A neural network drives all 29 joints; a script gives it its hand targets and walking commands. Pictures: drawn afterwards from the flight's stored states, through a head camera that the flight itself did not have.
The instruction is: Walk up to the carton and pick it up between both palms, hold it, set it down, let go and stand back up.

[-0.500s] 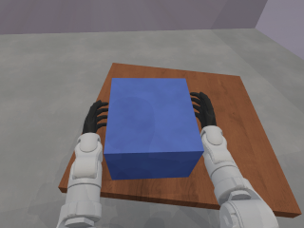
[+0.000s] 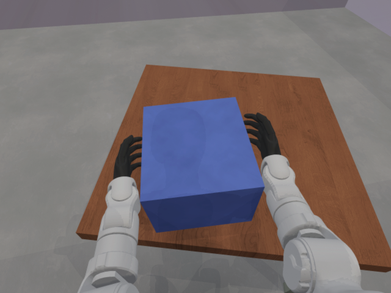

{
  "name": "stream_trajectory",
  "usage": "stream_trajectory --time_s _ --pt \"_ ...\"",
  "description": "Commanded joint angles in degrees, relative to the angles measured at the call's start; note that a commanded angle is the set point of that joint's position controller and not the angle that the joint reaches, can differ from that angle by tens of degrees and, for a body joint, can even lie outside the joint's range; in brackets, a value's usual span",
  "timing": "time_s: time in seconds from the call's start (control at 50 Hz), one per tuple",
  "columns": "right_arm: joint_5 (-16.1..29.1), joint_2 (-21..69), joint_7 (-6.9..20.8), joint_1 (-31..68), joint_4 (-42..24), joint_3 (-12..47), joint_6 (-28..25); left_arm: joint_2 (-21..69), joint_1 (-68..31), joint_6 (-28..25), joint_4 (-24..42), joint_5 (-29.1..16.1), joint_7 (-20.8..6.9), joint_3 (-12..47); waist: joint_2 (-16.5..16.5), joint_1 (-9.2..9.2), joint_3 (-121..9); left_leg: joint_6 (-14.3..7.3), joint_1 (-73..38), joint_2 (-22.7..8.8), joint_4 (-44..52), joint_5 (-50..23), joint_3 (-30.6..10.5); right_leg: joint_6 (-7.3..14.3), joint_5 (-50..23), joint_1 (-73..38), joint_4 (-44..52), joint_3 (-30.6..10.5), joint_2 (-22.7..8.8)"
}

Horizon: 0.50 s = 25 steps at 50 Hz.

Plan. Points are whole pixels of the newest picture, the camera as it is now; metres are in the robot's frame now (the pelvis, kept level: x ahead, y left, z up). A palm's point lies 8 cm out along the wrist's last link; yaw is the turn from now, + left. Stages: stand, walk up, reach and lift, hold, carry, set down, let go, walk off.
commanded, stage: set down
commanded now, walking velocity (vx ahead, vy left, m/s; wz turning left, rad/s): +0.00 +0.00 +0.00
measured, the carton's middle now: (196, 163) +0.41 +0.03 +0.03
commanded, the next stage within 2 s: none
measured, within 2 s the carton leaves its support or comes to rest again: rests again in 1.74 s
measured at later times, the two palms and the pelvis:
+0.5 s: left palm (132, 181) +0.36 +0.17 +0.00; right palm (262, 156) +0.44 -0.13 +0.03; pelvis +0.01 +0.00 -0.01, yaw -1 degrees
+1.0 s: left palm (137, 187) +0.36 +0.16 -0.03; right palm (259, 158) +0.46 -0.13 -0.01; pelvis +0.00 +0.00 -0.02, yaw -1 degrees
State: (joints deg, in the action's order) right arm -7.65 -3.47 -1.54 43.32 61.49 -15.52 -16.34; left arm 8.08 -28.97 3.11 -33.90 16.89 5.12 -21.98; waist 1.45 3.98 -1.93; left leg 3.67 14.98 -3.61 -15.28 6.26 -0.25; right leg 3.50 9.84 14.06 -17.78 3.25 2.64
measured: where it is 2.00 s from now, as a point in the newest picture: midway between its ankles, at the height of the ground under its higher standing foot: outside the picture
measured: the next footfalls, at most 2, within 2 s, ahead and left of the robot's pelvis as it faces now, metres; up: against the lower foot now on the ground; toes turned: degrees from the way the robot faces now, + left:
none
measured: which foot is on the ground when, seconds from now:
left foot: down 0.00-1.00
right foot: down 0.00-1.00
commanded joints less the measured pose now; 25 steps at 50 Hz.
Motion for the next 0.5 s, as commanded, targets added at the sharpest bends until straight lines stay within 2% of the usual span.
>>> stream_trajectory --time_s 0.0,0.22,0.24,0.26,0.32,0.36,0.42,0.44,0.48 --pt "-4.40 30.50 6.40 32.83 -6.07 13.13 -4.69 27.14 -44.18 -8.77 8.75 -1.04 -3.19 19.93 1.22 0.63 -35.88 -2.93 -4.76 2.83 -1.47 -15.35 6.24 -6.68 -35.39 -21.15 -3.61 0.68 -2.96" --pt "-5.33 30.36 6.68 33.00 -0.79 12.00 -6.80 28.16 -44.89 -13.90 4.87 -1.81 -1.63 19.95 0.58 1.01 -40.98 -1.98 -2.73 2.53 -3.89 -19.94 5.86 -6.03 -38.66 -18.11 -5.10 0.78 -2.03" --pt "-6.37 29.57 6.57 31.77 -0.31 10.90 -6.60 28.68 -43.36 -13.77 2.90 -1.47 -1.51 19.96 1.07 0.34 -40.23 -1.92 -3.28 2.10 -4.50 -19.82 5.55 -5.62 -38.78 -16.29 -4.52 -0.06 -2.67" --pt "-6.30 29.74 6.57 32.15 -1.02 10.95 -6.94 29.43 -42.99 -13.97 2.82 -1.69 -1.31 20.23 0.18 0.70 -41.70 -1.71 -3.55 2.03 -5.02 -21.10 5.33 -5.45 -39.74 -15.24 -4.70 -0.07 -2.72" --pt "-6.33 29.56 6.67 32.06 0.36 11.31 -7.22 29.61 -42.89 -14.30 2.39 -1.74 -0.95 20.19 0.32 0.90 -41.68 -1.46 -3.01 1.79 -5.56 -22.52 5.08 -5.41 -42.98 -14.24 -5.24 -0.04 -2.70" --pt "-6.44 29.44 6.77 32.62 0.95 11.19 -7.68 30.04 -44.08 -15.04 3.26 -2.37 -0.62 20.41 0.64 0.93 -43.72 -1.27 -3.07 1.68 -6.20 -24.23 5.11 -5.33 -43.34 -13.59 -5.62 0.26 -2.43" --pt "-5.90 28.61 7.51 34.40 0.42 11.81 -8.43 30.10 -44.48 -16.25 2.12 -3.12 0.43 20.78 0.64 2.39 -46.57 -1.28 -2.00 1.35 -6.94 -24.58 5.06 -4.56 -39.92 -11.43 -5.38 0.43 -1.87" --pt "-5.99 28.14 7.67 34.30 1.14 11.52 -8.36 30.04 -45.19 -16.55 2.60 -3.24 0.68 20.90 0.38 2.28 -46.88 -1.07 -2.18 1.21 -7.11 -25.40 4.96 -4.32 -39.56 -11.01 -5.51 0.61 -1.57" --pt "-5.62 28.46 7.76 34.26 1.36 12.47 -8.75 30.61 -44.67 -17.23 2.37 -3.33 0.94 21.15 -0.05 2.63 -49.50 -0.98 -1.53 1.36 -8.04 -26.86 5.10 -4.54 -42.42 -10.96 -6.19 0.35 -1.78"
